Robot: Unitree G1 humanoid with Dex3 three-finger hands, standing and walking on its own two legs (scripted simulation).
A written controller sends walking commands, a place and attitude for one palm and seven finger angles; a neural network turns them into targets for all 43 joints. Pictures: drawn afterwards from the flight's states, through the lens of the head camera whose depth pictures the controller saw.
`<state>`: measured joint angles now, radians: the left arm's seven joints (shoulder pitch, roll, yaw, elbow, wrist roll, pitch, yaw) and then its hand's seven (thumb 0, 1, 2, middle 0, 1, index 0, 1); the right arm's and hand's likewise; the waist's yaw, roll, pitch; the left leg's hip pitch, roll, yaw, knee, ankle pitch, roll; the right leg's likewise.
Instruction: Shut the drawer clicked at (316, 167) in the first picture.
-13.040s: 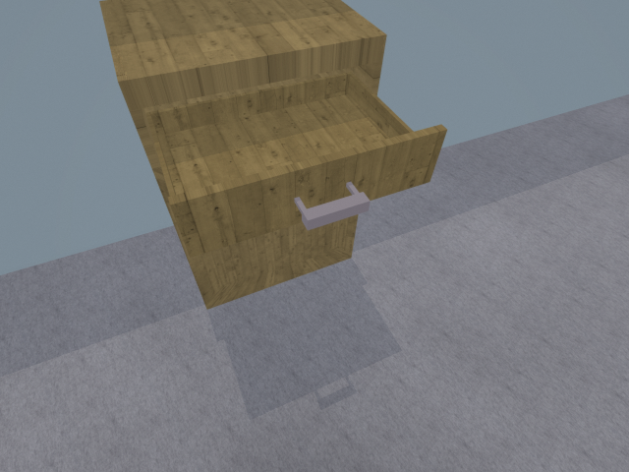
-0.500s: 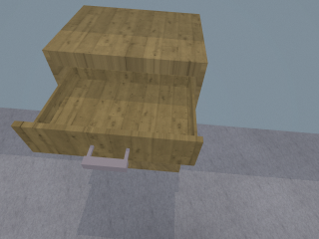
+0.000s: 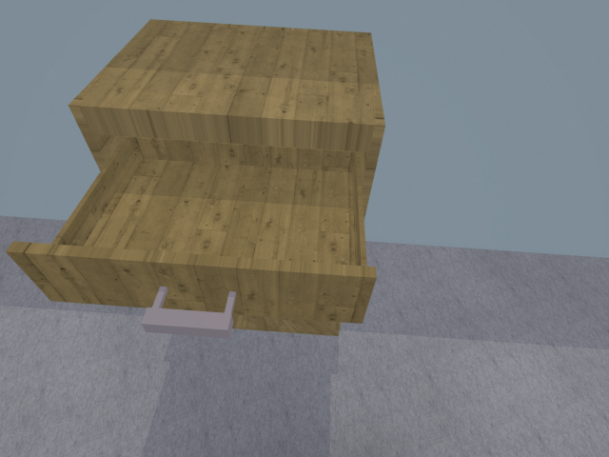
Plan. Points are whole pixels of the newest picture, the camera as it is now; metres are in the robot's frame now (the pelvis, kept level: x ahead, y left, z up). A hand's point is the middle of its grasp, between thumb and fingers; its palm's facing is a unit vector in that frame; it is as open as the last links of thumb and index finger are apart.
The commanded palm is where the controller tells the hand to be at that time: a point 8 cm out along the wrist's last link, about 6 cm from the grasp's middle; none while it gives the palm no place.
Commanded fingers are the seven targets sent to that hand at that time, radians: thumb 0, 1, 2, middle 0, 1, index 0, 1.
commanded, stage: come to a stop and stand still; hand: left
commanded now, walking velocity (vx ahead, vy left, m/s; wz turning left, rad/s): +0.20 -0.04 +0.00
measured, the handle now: (192, 309) +0.33 +0.20 -0.04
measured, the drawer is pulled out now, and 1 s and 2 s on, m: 0.30 0.30 0.29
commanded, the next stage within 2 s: look again from close up in 1.04 s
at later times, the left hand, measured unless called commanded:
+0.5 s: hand out of the picture +0.03 +0.17 -0.18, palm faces +0.03 -0.97 -0.23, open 7.3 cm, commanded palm none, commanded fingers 0.00 0.90 0.90 -0.20 -0.30 -0.20 -0.30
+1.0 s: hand out of the picture +0.09 +0.19 -0.17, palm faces -0.01 -0.97 -0.26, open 7.3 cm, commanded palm none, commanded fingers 0.00 0.90 0.90 -0.20 -0.30 -0.20 -0.30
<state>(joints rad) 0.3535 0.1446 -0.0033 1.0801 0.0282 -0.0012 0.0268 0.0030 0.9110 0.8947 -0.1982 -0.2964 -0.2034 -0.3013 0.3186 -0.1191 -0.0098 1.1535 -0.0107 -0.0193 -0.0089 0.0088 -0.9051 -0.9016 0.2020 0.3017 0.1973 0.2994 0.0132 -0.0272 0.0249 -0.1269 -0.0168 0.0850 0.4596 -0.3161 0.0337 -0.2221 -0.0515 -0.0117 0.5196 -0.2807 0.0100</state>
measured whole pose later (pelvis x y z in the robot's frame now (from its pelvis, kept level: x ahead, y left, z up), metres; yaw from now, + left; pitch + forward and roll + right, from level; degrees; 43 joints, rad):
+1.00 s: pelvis +0.01 +0.00 +0.00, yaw +1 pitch +0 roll +0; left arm 0.18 0.19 -0.02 0.97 0.01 0.01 0.05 0.00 0.91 0.89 -0.20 -0.30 -0.21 -0.30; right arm 0.19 -0.21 0.00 1.04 -0.02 0.01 0.00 0.01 -0.90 -0.90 0.20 0.30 0.20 0.30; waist -0.01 0.02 0.07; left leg -0.15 -0.01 0.07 0.50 -0.35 0.03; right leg -0.24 -0.05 -0.02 0.55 -0.31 0.03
